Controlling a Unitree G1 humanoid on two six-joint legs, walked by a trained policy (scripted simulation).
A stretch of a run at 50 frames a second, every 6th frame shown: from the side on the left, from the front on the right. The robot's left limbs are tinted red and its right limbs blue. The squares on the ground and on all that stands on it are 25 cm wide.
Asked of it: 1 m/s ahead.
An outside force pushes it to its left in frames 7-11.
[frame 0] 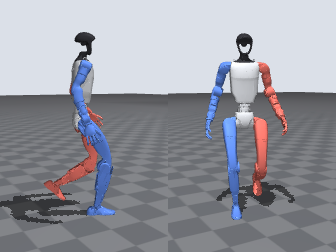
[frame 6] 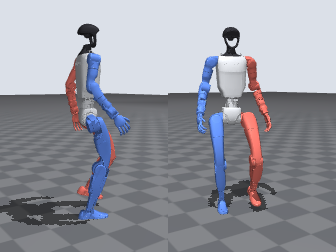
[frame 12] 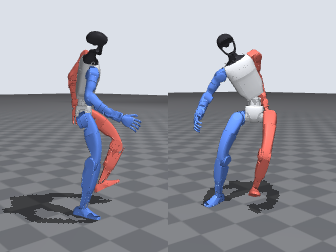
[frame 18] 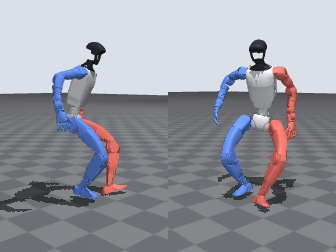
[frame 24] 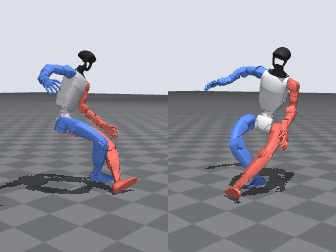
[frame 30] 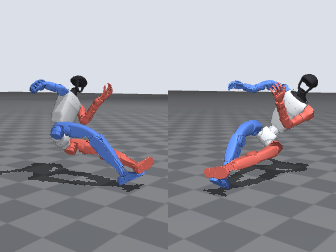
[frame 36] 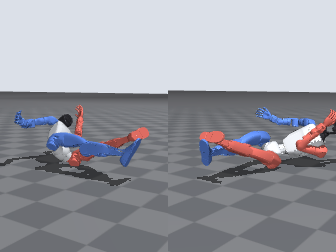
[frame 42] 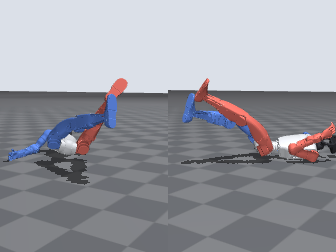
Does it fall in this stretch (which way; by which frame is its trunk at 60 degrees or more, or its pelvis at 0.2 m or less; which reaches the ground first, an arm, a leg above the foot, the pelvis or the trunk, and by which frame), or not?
yes: goes over to its left; its trunk at 60 degrees or more by frame 36; the left leg reaches the ground first, by frame 36
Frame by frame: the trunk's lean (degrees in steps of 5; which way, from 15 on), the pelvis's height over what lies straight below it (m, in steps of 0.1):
0: 5, 0.7
6: 0, 0.8
12: 30 forward and to its right, 0.8
18: 20 forward, 0.6
24: 25 forward and to its left, 0.5
30: 35 forward and to its left, 0.3
36: 65 to its left, 0.1
42: 90 to its left, 0.1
